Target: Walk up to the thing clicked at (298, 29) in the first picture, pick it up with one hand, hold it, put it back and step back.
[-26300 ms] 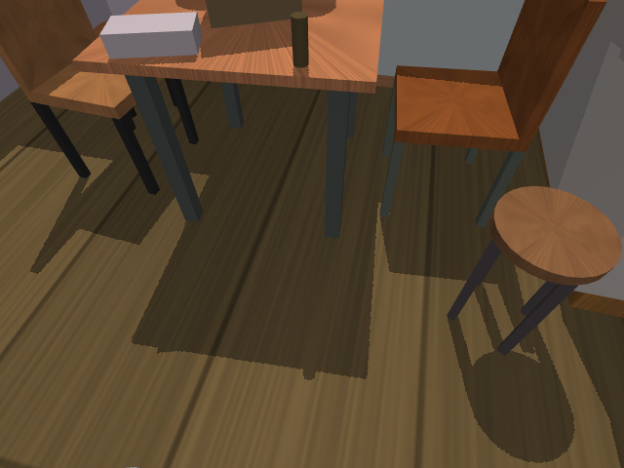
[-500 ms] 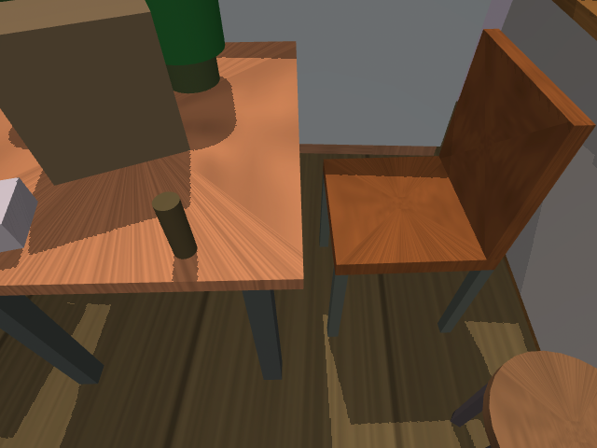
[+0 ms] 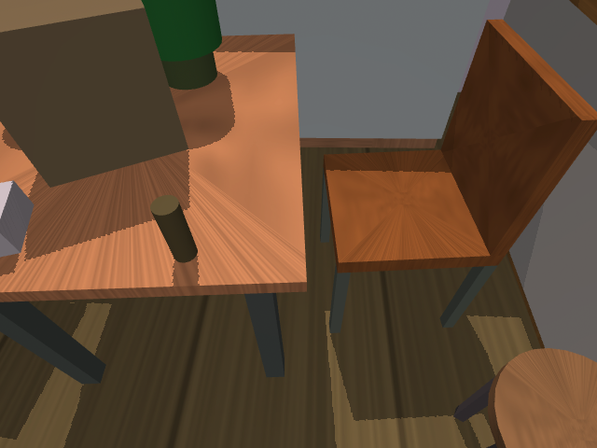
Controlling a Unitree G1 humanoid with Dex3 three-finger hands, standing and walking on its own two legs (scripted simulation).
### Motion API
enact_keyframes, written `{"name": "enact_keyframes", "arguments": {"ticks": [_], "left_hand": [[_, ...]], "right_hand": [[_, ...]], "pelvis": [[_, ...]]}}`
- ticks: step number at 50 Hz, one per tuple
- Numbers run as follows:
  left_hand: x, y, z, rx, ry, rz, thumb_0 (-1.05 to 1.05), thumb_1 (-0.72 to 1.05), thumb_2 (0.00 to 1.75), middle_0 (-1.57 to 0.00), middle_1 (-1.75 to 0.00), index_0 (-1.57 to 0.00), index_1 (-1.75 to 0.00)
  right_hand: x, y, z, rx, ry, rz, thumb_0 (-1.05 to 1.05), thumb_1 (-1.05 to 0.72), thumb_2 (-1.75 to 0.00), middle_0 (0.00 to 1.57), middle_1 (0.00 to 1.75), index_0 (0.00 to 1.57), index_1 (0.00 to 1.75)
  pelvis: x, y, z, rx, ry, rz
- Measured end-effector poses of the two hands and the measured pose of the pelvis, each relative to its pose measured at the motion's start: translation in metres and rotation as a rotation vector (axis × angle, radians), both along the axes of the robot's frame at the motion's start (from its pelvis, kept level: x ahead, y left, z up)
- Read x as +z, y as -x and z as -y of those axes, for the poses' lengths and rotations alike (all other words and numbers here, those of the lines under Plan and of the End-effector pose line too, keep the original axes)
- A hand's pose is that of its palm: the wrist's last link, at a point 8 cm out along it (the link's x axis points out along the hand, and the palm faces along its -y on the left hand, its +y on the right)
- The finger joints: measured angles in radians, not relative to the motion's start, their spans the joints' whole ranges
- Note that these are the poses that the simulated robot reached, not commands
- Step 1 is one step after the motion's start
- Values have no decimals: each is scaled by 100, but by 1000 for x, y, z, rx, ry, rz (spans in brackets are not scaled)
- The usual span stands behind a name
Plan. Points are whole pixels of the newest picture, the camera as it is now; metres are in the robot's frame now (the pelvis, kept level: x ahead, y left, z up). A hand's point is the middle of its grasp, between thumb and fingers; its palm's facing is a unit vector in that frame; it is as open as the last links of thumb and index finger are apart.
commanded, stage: home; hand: left
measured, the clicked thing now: (176, 230) +0.41 +0.22 +0.03
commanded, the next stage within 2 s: stand in 0.60 s
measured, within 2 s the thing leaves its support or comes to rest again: neither
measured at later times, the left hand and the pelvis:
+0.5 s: hand out of the picture +0.07 +0.25 -0.16, palm faces -0.05 -0.94 -0.35, open 17.5 cm; pelvis +0.00 +0.00 +0.00, yaw +0 degrees
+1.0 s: hand out of the picture +0.07 +0.25 -0.16, palm faces -0.05 -0.94 -0.35, open 13.3 cm; pelvis +0.00 +0.00 +0.00, yaw +0 degrees
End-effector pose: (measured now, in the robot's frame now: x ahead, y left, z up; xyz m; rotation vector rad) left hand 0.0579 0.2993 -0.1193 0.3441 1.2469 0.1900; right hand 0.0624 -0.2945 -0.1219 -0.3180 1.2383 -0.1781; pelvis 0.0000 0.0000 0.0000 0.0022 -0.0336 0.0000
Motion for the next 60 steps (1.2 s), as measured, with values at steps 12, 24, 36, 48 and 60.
{"name": "enact_keyframes", "arguments": {"ticks": [12, 24, 36, 48, 60], "left_hand": [[-1, -12, 4, -3, 14, 21, 0, -56, 4, -5, -5, -5, -5], [-1, -12, 3, -5, 10, 13, 0, -56, 4, -6, -5, -5, -5], [0, -10, 2, -4, 11, 11, 0, -56, 4, -6, -5, -5, -5], [0, -8, 1, -1, 10, 4, 0, -14, 46, -17, -24, -17, -23], [-1, -10, 3, 0, 11, -1, 0, 66, 85, -20, -30, -20, -29]], "right_hand": [[3, -6, 1, -6, 7, 11, 1, -90, -90, 21, 30, 21, 30], [2, -2, 1, -18, 7, -1, 1, -90, -90, 21, 30, 21, 30], [1, 1, 1, -23, 5, -4, 1, -90, -90, 21, 30, 21, 30], [1, 2, 1, -25, 4, -6, 1, -90, -90, 20, 30, 21, 30], [0, 1, 2, -26, 3, -16, 1, -90, -90, 20, 30, 21, 30]], "pelvis": [[0, -3, -1, -1, 0, 2], [1, -4, -1, -4, 1, 2], [1, -3, -2, -6, 0, 4], [1, -3, -1, -7, -1, 4], [1, -5, 0, -6, -2, 0]]}}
